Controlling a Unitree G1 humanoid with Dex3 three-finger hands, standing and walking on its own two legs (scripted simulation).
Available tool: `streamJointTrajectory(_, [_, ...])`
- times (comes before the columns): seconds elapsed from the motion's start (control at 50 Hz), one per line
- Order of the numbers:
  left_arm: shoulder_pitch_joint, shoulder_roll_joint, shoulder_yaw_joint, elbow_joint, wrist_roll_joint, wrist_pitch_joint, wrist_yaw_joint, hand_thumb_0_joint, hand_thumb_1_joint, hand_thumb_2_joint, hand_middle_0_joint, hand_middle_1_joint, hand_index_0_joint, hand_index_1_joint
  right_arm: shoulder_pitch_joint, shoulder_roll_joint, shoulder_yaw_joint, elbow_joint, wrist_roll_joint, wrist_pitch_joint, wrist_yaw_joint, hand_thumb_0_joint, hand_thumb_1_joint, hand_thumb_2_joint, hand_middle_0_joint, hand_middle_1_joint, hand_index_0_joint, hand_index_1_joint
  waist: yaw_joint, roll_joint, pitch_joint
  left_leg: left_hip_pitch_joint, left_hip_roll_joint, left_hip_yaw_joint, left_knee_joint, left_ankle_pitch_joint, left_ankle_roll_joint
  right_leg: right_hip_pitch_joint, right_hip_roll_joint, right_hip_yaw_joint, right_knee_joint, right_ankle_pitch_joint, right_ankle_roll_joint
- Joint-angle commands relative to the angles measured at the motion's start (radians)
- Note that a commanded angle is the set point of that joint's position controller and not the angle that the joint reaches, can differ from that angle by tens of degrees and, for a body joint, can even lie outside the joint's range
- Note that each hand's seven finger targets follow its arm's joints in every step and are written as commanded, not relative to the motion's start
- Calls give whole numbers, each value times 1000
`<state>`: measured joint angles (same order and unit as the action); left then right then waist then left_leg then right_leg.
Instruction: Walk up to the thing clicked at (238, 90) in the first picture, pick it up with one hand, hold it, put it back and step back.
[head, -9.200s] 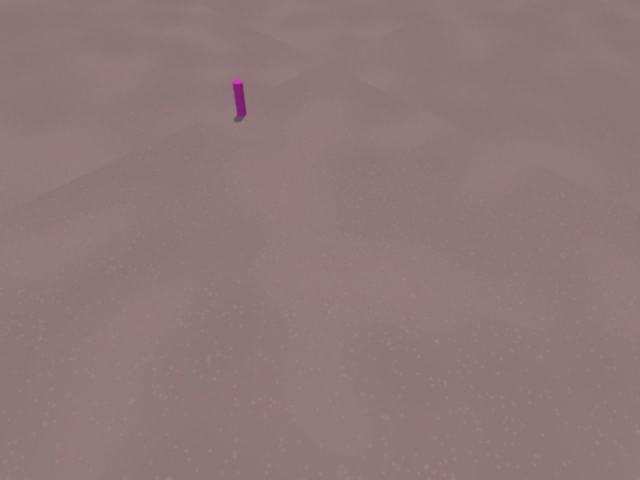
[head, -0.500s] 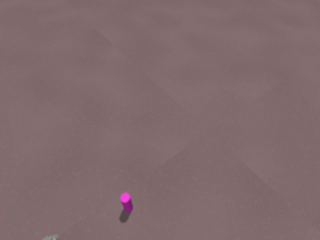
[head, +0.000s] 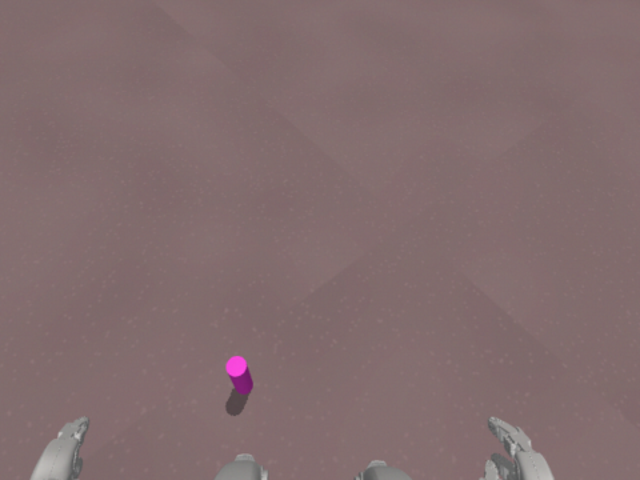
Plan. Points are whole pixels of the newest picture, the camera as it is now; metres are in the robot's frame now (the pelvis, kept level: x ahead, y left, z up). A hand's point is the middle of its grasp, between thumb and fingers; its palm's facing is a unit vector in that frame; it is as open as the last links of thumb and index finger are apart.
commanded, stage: go down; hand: left
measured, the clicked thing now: (240, 376) +0.40 +0.18 -0.63
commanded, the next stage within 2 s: none
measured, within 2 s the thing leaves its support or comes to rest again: neither
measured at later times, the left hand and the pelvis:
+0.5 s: hand out of the picture +0.14 +0.27 -0.15, palm faces +0.09 -0.95 -0.30, open 17.1 cm; pelvis +0.00 +0.00 -0.04, yaw +0 degrees
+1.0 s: hand (110, 416) +0.24 +0.32 -0.24, palm faces +0.11 -0.98 -0.18, open 17.4 cm; pelvis -0.05 +0.00 -0.15, yaw -2 degrees
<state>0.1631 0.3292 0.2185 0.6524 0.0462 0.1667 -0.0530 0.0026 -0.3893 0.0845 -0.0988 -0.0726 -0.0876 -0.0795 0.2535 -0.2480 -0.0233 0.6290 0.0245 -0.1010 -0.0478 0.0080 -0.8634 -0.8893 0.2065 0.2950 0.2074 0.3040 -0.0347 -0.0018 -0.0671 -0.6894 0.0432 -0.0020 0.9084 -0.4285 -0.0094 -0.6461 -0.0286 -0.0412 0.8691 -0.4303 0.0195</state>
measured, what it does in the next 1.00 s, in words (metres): lowers itself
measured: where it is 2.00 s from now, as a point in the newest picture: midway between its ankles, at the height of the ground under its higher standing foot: outside the picture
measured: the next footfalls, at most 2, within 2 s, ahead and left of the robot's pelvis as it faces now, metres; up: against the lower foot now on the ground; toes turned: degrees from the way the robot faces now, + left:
none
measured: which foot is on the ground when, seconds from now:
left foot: down 0.00-1.00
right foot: down 0.00-1.00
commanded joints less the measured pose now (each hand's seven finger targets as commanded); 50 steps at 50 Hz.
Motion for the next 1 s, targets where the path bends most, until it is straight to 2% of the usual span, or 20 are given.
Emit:
streamJointTrajectory(0.0, [29, 208, 61, -260, -11, 17, 8, 0, -576, 41, -97, -74, -87, -84, -7, -157, -59, -146, -1, -73, -26, 0, -837, -881, 200, 300, 200, 300, 1, 78, -233, 124, -22, -6, -81, 230, 10, 44, 35, -8, -54, 199, -34])
streamJointTrajectory(0.02, [67, 227, 87, -261, -11, 32, 11, 0, -549, 49, -95, -67, -82, -78, -7, -156, -58, -142, -4, -74, -30, 0, -840, -882, 200, 300, 200, 300, 8, 81, -246, 120, -18, -9, -71, 253, 8, 43, 35, -9, -40, 214, -35])
streamJointTrajectory(0.08, [66, 199, 59, -348, -18, 65, 2, 0, -536, 45, -94, -62, -83, -72, -15, -148, -53, -163, -7, -83, -42, 0, -841, -882, 200, 300, 200, 300, -6, 91, -242, 102, -15, -16, -41, 279, 7, 14, 35, -16, -14, 227, -33])
streamJointTrajectory(0.14, [123, 220, 92, -350, -18, 94, 4, 0, -501, 68, -87, -66, -75, -76, -14, -143, -48, -170, -9, -89, -50, 0, -835, -882, 200, 300, 200, 300, 0, 96, -228, 64, -18, -16, -19, 238, 10, -11, 33, -13, 2, 197, -33])
streamJointTrajectory(0.18, [125, 193, 66, -398, -25, 97, -7, 0, -525, 53, -93, -59, -81, -70, -16, -136, -45, -180, -12, -97, -55, 0, -841, -883, 200, 300, 200, 300, -5, 105, -239, 54, -16, -18, 0, 245, 10, -26, 33, -16, 20, 203, -33])
streamJointTrajectory(0.2, [136, 224, 102, -380, -25, 101, -6, 0, -528, 47, -95, -59, -83, -70, -15, -140, -46, -182, -14, -100, -57, 0, -845, -884, 200, 300, 200, 300, -6, 99, -242, 39, -17, -19, 10, 239, 12, -33, 34, -14, 28, 199, -33])
streamJointTrajectory(0.22, [112, 202, 81, -433, -32, 96, -11, 0, -516, 49, -91, -56, -80, -66, -23, -134, -44, -200, -12, -106, -59, 0, -853, -886, 200, 300, 200, 300, -12, 89, -248, 32, -17, -22, 21, 250, 13, -39, 34, -16, 34, 214, -31])
streamJointTrajectory(0.24, [167, 223, 110, -382, -29, 103, -9, 0, -526, 44, -92, -61, -83, -69, -15, -134, -43, -193, -14, -108, -61, 0, -852, -886, 200, 300, 200, 300, -6, 81, -245, 16, -20, -18, 32, 244, 15, -43, 31, -12, 39, 211, -31])
streamJointTrajectory(0.3, [140, 211, 92, -476, -42, 85, -30, 0, -520, 36, -96, -64, -89, -69, -19, -134, -45, -208, -16, -116, -59, 0, -863, -888, 200, 300, 200, 300, -8, 127, -287, 26, -15, -27, 56, 298, 11, -61, 32, -15, 78, 238, -36])
streamJointTrajectory(0.32, [190, 221, 125, -398, -42, 88, -31, 0, -510, 40, -93, -60, -84, -66, -11, -133, -44, -196, -17, -118, -59, 0, -862, -888, 200, 300, 200, 300, -5, 105, -271, 5, -14, -31, 63, 289, 13, -67, 34, -18, 85, 231, -34])
streamJointTrajectory(0.52, [218, 232, 161, -461, -66, 16, -58, 0, -515, 42, -87, -60, -84, -61, -17, -133, -50, -218, -21, -139, -53, 0, -891, -894, 200, 300, 200, 300, 3, 100, -293, -78, -18, -27, 124, 214, 17, -137, 31, -7, 139, 180, -36])
streamJointTrajectory(0.6, [69, 247, 178, -381, -82, -54, -75, 0, -505, 43, -81, -55, -82, -52, -23, -147, -51, -198, -24, -154, -50, 0, -918, -900, 200, 300, 200, 300, -28, 73, -268, -168, -13, -32, 188, 146, 23, -243, 31, -2, 200, 123, -35])
streamJointTrajectory(0.68, [-106, 305, 224, -278, -103, -189, -125, 0, -463, 34, -68, -22, -65, -22, -35, -161, -54, -172, -28, -173, -45, 0, -944, -907, 200, 300, 200, 300, -25, 72, -299, -287, -19, -26, 287, 54, 30, -368, 26, 15, 297, 48, -39])
streamJointTrajectory(0.78, [-190, 425, 321, -197, -141, -329, -221, 0, -519, 0, -70, 0, -67, 0, -40, -195, -53, -160, -23, -173, -37, 0, -918, -899, 200, 299, 200, 299, 33, 164, -441, -338, -16, -54, 350, -10, 14, -492, 18, 19, 425, -28, -49])
streamJointTrajectory(0.8, [-195, 403, 308, -157, -148, -342, -244, 0, -547, 0, -70, 0, -66, 0, -43, -209, -58, -161, -20, -170, -36, 0, -908, -897, 200, 299, 200, 299, 24, 174, -456, -335, -12, -68, 357, -16, 10, -536, 22, 7, 457, -30, -50])
streamJointTrajectory(0.82, [-200, 414, 330, -102, -153, -354, -258, 0, -540, 0, -65, 0, -61, 0, -45, -217, -58, -157, -19, -165, -33, 0, -897, -895, 200, 299, 200, 299, 28, 159, -460, -347, -6, -84, 362, -32, 8, -569, 25, -3, 480, -43, -51])
streamJointTrajectory(0.84, [-216, 447, 360, -92, -161, -370, -273, 0, -539, 0, -65, 0, -61, 0, -47, -217, -55, -149, -19, -159, -31, 0, -889, -893, 200, 299, 200, 299, 40, 156, -480, -367, -7, -79, 391, -11, 10, -574, 23, 4, 493, -32, -51])
streamJointTrajectory(0.88, [-212, 436, 365, -16, -174, -392, -307, 0, -515, 4, -55, 0, -51, 0, -43, -218, -51, -136, -22, -150, -26, 0, -882, -892, 200, 299, 200, 299, 43, 125, -520, -398, -12, -72, 443, 47, 16, -586, 25, 4, 520, 3, -53])
streamJointTrajectory(0.92, [-274, 475, 396, -24, -186, -423, -341, 0, -504, 4, -50, 0, -45, 0, -42, -232, -54, -124, -26, -142, -20, 0, -882, -893, 200, 299, 200, 299, 49, 150, -557, -401, -13, -75, 487, 100, 19, -636, 27, -3, 566, 30, -58])
streamJointTrajectory(0.98, [-365, 530, 432, 15, -191, -472, -384, 0, -500, 16, -42, -1, -37, 0, -51, -244, -54, -102, -31, -135, -16, 0, -882, -895, 200, 299, 200, 299, 41, 155, -579, -441, -9, -83, 551, 120, 20, -719, 28, -10, 632, 31, -62])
